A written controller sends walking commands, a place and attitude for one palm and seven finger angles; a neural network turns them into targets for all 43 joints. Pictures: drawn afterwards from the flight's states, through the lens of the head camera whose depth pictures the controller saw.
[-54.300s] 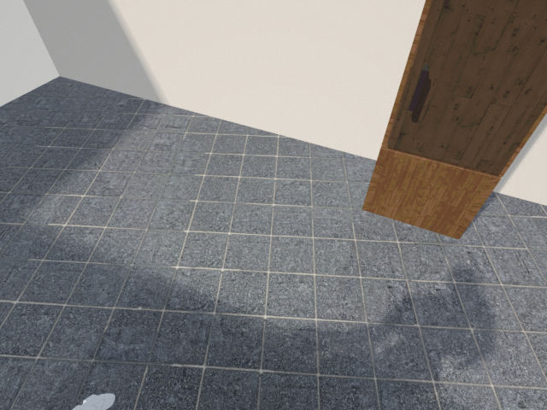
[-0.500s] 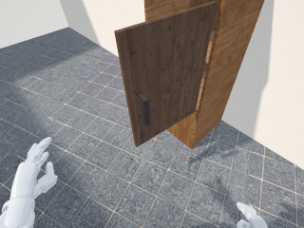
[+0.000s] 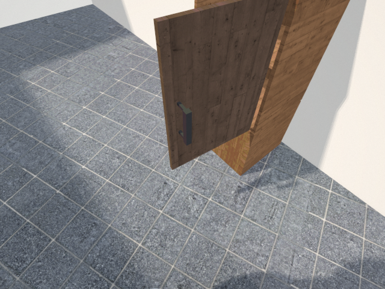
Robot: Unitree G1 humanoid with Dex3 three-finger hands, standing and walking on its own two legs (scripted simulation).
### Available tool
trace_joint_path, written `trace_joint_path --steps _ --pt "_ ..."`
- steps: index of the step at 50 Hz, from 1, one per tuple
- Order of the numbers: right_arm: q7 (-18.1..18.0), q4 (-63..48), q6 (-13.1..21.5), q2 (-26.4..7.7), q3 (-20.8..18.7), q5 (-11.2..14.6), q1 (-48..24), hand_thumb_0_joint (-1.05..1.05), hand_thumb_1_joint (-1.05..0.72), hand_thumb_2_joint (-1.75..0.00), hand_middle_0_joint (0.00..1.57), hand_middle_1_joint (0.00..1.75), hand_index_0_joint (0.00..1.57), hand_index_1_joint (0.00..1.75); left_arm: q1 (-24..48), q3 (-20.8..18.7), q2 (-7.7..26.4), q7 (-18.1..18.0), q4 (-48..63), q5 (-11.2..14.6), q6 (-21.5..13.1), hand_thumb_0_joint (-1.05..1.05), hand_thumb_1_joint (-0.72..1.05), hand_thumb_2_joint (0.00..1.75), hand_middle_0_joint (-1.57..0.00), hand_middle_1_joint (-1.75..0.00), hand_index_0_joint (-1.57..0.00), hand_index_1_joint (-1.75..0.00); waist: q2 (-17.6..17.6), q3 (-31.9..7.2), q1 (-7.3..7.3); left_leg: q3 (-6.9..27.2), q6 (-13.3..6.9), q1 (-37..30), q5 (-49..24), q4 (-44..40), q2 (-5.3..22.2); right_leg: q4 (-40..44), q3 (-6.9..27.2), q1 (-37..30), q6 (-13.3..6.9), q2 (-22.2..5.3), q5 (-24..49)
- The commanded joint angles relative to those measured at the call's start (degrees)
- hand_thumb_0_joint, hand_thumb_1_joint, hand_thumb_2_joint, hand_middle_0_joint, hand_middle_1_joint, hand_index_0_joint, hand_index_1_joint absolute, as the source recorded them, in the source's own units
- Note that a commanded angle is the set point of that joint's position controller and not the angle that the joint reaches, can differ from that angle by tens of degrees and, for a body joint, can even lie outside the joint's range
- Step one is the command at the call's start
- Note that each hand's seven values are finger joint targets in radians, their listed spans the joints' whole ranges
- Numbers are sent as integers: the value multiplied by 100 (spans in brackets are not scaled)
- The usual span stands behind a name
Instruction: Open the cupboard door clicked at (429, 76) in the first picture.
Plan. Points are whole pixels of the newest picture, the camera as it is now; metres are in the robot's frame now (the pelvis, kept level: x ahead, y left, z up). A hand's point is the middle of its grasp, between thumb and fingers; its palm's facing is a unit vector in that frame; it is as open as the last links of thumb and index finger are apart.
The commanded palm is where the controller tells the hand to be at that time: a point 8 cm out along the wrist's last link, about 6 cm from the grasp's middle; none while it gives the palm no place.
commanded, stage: let the arm hang, fingers relaxed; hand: left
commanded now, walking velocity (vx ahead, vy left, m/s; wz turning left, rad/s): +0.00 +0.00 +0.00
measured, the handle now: (184, 124) +0.59 +0.07 -0.07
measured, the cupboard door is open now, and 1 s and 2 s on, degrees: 83 83 83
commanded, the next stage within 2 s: look to check the result in 0.50 s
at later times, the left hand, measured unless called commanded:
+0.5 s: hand (107, 277) +0.16 +0.21 -0.14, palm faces -0.04 -0.95 -0.31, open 7.4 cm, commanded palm none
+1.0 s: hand (100, 281) +0.15 +0.23 -0.15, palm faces -0.05 -0.94 -0.34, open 7.4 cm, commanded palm none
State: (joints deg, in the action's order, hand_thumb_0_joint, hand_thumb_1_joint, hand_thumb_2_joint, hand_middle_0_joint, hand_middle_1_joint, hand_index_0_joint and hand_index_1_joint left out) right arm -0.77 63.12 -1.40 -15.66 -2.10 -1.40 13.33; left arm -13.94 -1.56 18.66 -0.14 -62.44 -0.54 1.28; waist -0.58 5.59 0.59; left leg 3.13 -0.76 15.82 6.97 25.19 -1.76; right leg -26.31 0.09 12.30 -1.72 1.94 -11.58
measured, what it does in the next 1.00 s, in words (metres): shifts its weight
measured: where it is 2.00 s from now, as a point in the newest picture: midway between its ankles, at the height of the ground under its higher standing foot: outside the picture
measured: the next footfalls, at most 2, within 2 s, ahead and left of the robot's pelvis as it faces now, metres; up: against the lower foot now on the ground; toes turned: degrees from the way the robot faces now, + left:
none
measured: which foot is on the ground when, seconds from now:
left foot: down 0.00-1.00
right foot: down 0.00-1.00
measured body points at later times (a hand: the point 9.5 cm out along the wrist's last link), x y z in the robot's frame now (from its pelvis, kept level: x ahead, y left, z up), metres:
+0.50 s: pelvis +0.05 -0.01 +0.01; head +0.06 -0.02 +0.46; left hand +0.16 +0.26 -0.12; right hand +0.13 -0.30 -0.13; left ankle +0.07 +0.11 -0.74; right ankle +0.02 -0.11 -0.74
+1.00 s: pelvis +0.07 -0.01 +0.01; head +0.09 -0.02 +0.46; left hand +0.15 +0.28 -0.12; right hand +0.13 -0.30 -0.14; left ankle +0.07 +0.11 -0.74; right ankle +0.02 -0.11 -0.74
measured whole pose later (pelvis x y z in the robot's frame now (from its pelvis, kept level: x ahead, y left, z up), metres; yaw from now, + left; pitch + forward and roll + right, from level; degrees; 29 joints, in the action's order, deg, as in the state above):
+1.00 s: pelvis +0.07 -0.01 +0.01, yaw -2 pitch -1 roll +0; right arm -1.0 64.5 0.0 -17.8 -0.5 -1.1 5.6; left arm -5.7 -0.4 18.0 -0.9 -64.1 -0.1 -0.5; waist -0.9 4.5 -0.5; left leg 1.6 0.3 6.9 10.1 18.3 -0.5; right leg -17.9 2.0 3.2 -2.4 2.8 -13.2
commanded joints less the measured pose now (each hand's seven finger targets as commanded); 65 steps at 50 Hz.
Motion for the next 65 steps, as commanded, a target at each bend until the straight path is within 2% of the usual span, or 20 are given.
trace_joint_path --steps 1,3,4,5,9,10,12,15,16,21,24,29,30,33,35,43,45,51,57,65 --pt "-44 -307 171 -1164 -197 24 -331 0 -90 -90 20 30 20 30 446 -161 940 -48 210 -15 -220 0 90 90 -20 -30 -20 -30 -61 -351 -107 872 -206 -299 1674 -912 697 913 736 226 -269 -612 -1358" --pt "-28 -263 140 -1220 -198 3 -416 0 -90 -90 20 30 20 30 528 -164 1002 -46 136 -33 -191 0 90 90 -20 -30 -20 -30 132 37 -91 847 -208 -126 1789 -918 651 1049 803 425 -259 -637 -1592" --pt "-24 -247 140 -1227 -188 1 -418 0 -90 -90 20 30 20 30 547 -151 1017 -47 119 -30 -195 0 90 90 -20 -30 -20 -30 261 46 -107 799 -205 -209 1629 -879 625 1107 845 449 -263 -658 -1577" --pt "-20 -227 153 -1218 -179 8 -423 0 -90 -90 20 30 20 30 537 -146 1016 -53 98 -28 -222 0 90 90 -20 -30 -20 -30 218 -77 -107 692 -208 -344 1327 -783 599 1156 894 410 -268 -705 -1429" --pt "2 -157 184 -1217 -137 16 -490 0 -90 -90 20 30 20 30 771 -119 1089 -69 79 -6 -277 0 90 90 -20 -30 -20 -30 536 -348 -182 498 -151 -716 633 -595 564 1271 903 298 -232 -798 -1096" --pt "7 -152 188 -1227 -122 21 -582 0 -90 -90 20 30 20 30 804 -113 1100 -76 80 -8 -286 0 90 90 -20 -30 -20 -30 359 -283 -158 482 -154 -729 441 -573 553 1258 919 314 -223 -801 -900" --pt "4 -131 224 -1220 -83 14 -645 0 -90 -90 20 30 20 30 887 -108 1114 -84 75 -1 -310 0 90 90 -20 -30 -20 -30 169 -412 -154 517 -141 -756 20 -661 633 1106 851 56 -191 -793 -286" --pt "-9 -160 268 -1283 -68 27 -783 0 -90 -90 20 30 20 30 877 -112 1117 -107 73 4 -352 0 90 90 -20 -30 -20 -30 305 -707 -100 519 -145 -886 -638 -631 706 933 750 -334 -137 -807 764" --pt "-13 -148 284 -1274 -57 25 -800 0 -90 -90 20 30 20 30 914 -115 1111 -112 83 8 -359 0 90 90 -20 -30 -20 -30 194 -794 -106 482 -135 -931 -820 -640 717 883 724 -466 -125 -843 1068" --pt "-32 -156 290 -1262 -32 19 -899 0 -90 -90 20 30 20 30 1004 -134 1107 -135 144 9 -362 0 90 90 -20 -30 -20 -30 42 -855 -87 406 -93 -1002 -1164 -645 738 845 673 -713 -103 -864 1573" --pt "-39 -158 284 -1272 -20 12 -936 0 -90 -90 20 30 20 30 1027 -135 1079 -128 175 10 -350 0 90 90 -20 -30 -20 -30 -72 -848 -80 385 -71 -1033 -1092 -679 738 899 691 -758 -102 -855 1464" --pt "-47 -174 277 -1275 -7 13 -954 0 -90 -90 20 30 20 30 1078 -135 1044 -122 215 9 -339 0 90 90 -20 -30 -20 -30 -60 -824 -86 370 -57 -1077 -1023 -706 737 977 704 -795 -88 -844 1404" --pt "-53 -195 275 -1283 -10 20 -959 0 -90 -90 20 30 20 30 1073 -148 1064 -129 230 3 -346 0 90 90 -20 -30 -20 -30 31 -813 -74 347 -62 -1086 -1090 -673 746 983 693 -807 -78 -834 1522" --pt "-68 -198 283 -1290 -7 19 -906 0 -90 -90 20 30 20 30 1068 -141 1048 -134 237 15 -345 0 90 90 -20 -30 -20 -30 6 -1019 -94 326 -52 -1243 -1330 -638 768 928 683 -943 -82 -853 1817" --pt "-80 -211 277 -1306 -8 31 -913 0 -90 -90 20 30 20 30 1062 -151 1054 -142 238 13 -345 0 90 90 -20 -30 -20 -30 94 -930 -86 308 -60 -1256 -1392 -617 769 937 665 -904 -68 -836 1916" --pt "-83 -168 256 -1300 -4 39 -852 0 -90 -90 20 30 20 30 1019 -119 1043 -138 189 29 -329 0 90 90 -20 -30 -20 -30 90 -925 -112 294 -58 -1367 -1270 -678 797 1001 683 -883 -83 -835 1742" --pt "-89 -185 254 -1314 -19 44 -879 0 -90 -90 20 30 20 30 989 -133 1062 -144 177 20 -338 0 90 90 -20 -30 -20 -30 135 -865 -100 279 -62 -1393 -1302 -643 787 1018 700 -832 -77 -827 1846" --pt "-77 -155 247 -1303 -15 47 -911 0 -90 -90 20 30 20 30 998 -114 1064 -135 142 22 -326 0 90 90 -20 -30 -20 -30 85 -726 -114 298 -62 -1366 -1117 -732 794 1083 715 -754 -82 -827 1559" --pt "-68 -139 250 -1320 -21 43 -920 0 -90 -90 20 30 20 30 997 -107 1062 -128 124 18 -332 0 90 90 -20 -30 -20 -30 135 -725 -122 318 -61 -1371 -966 -804 800 1140 734 -734 -81 -823 1352" --pt "-75 -158 272 -1331 -13 46 -955 0 -90 -90 20 30 20 30 935 -115 1077 -127 124 11 -344 0 90 90 -20 -30 -20 -30 68 -788 -90 310 -66 -1426 -1132 -775 801 1134 730 -768 -79 -832 1467"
